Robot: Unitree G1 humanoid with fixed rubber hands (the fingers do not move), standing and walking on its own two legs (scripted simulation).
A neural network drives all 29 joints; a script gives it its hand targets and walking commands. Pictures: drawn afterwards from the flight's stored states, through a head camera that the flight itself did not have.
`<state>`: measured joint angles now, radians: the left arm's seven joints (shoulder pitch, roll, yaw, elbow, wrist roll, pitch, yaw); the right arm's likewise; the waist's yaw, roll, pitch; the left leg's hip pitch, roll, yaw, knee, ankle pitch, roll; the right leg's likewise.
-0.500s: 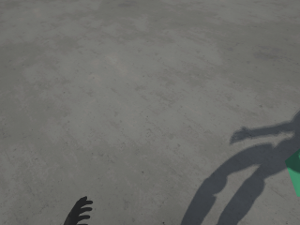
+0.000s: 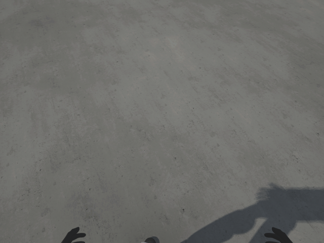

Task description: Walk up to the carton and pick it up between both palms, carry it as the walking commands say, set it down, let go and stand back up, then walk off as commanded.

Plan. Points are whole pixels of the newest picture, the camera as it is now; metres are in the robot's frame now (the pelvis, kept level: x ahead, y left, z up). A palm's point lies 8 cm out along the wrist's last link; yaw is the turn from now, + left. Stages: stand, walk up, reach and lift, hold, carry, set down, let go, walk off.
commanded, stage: walk off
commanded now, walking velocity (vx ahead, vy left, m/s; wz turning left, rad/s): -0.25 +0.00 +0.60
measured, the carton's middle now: out of the picture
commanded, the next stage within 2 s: stand in 1.04 s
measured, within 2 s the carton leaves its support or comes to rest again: neither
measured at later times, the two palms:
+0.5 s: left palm out of the picture -0.11 +0.25 -0.10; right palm out of the picture +0.01 -0.28 -0.13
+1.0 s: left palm out of the picture -0.36 +0.20 -0.11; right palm out of the picture -0.05 -0.26 -0.11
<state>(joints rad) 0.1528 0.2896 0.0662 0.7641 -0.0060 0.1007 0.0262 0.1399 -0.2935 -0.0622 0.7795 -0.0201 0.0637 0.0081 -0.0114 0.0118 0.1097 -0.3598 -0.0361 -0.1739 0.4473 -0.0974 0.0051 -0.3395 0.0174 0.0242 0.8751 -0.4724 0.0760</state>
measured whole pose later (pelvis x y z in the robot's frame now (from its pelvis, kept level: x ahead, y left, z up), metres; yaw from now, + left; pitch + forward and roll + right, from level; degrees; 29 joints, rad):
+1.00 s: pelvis -0.30 -0.09 +0.00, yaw +35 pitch +1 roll -2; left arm 0.15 0.28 0.06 0.76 -0.02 0.09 0.03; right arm 0.14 -0.30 -0.07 0.80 -0.02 0.07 0.02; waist -0.02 0.04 0.11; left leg -0.38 -0.05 -0.21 0.40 -0.03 -0.02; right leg -0.26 0.05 0.02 0.71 -0.48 0.05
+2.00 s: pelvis -0.41 -0.19 +0.00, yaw +44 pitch -2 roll +0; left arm 0.30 0.19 0.01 1.05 0.01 0.00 0.02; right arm 0.27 -0.21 -0.01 1.08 -0.01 0.00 -0.03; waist 0.02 0.00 0.03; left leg -0.10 -0.02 -0.01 0.39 -0.26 0.01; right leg -0.20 -0.05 -0.06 0.42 -0.19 0.01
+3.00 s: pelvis -0.39 -0.19 +0.00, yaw +43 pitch -1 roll +0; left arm 0.30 0.14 0.00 1.13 0.01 -0.01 0.03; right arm 0.34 -0.13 0.00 1.15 -0.01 -0.01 -0.05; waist 0.01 0.01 0.03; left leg -0.10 0.02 -0.01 0.40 -0.28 -0.02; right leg -0.21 -0.02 -0.06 0.44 -0.22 -0.01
